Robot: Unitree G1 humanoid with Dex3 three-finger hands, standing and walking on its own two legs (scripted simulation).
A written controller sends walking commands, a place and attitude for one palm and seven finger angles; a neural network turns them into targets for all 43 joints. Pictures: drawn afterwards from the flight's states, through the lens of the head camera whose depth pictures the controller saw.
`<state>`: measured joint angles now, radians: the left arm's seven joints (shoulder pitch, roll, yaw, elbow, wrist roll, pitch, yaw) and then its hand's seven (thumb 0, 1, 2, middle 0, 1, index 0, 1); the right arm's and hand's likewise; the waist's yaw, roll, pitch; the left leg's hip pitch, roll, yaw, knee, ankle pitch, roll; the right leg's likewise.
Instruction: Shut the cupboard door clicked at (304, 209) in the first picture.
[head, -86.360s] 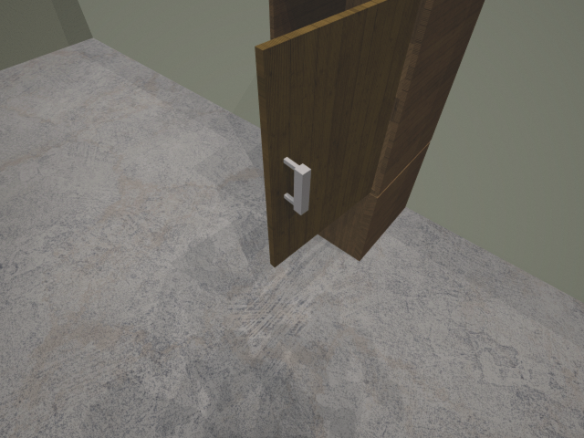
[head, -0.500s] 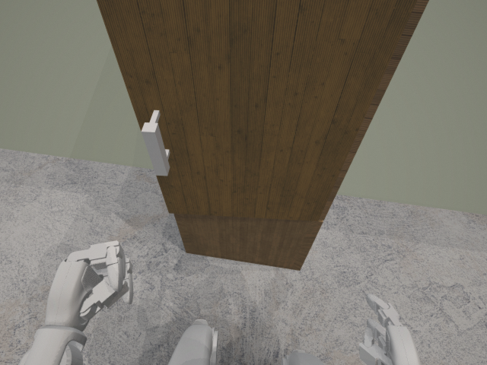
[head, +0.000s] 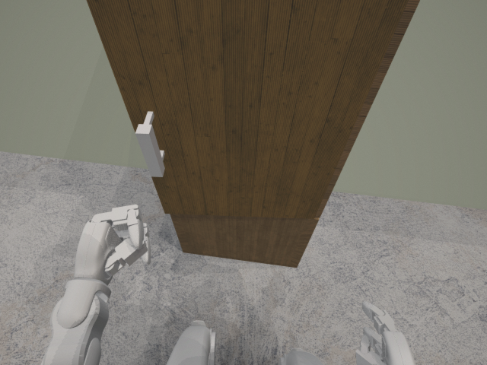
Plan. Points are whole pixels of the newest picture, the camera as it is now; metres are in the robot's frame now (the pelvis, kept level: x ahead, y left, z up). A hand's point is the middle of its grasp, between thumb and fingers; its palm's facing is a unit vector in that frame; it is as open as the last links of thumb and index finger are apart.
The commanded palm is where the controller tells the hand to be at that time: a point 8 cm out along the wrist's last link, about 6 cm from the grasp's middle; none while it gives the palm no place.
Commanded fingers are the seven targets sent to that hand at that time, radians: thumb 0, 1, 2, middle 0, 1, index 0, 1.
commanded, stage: bring the fist close to the handle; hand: left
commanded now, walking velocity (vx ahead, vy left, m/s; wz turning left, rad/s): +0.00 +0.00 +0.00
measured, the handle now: (153, 144) +0.49 +0.20 +0.06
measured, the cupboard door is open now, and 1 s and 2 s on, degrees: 6 6 0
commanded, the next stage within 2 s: push the door shut along its arc in 1.00 s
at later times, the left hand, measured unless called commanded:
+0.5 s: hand (163, 197) +0.37 +0.16 +0.06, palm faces +0.01 -1.00 -0.02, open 3.1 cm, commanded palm +0.36 +0.21 +0.06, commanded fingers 0.00 0.90 0.90 -1.30 -1.50 -1.30 -1.50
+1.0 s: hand (166, 187) +0.39 +0.16 +0.06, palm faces +0.04 -1.00 -0.02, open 3.1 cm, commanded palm +0.37 +0.21 +0.06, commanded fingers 0.00 0.90 0.90 -1.30 -1.50 -1.30 -1.50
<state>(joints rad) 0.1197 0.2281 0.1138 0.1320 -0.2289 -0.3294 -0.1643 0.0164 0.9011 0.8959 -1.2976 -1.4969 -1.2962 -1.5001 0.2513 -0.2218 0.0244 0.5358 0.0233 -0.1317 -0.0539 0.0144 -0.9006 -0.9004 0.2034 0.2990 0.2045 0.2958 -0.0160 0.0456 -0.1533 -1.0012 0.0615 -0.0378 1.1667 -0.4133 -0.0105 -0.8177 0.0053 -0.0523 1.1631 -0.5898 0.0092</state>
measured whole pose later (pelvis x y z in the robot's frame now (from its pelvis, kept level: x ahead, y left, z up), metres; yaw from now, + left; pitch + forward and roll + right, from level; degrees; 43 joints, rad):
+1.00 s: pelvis +0.01 +0.00 +0.01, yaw -1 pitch +17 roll -2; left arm -0.35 0.23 0.20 0.67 -0.17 -0.47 -0.11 0.02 0.90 0.90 -1.30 -1.50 -1.30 -1.50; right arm 0.29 -0.24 -0.01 0.63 0.01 -0.02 -0.03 0.01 -0.90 -0.90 0.20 0.30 0.20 0.30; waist -0.05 0.03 -0.15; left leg -1.01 0.07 -0.01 1.12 -0.40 -0.01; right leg -0.86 0.01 -0.02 1.14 -0.57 0.01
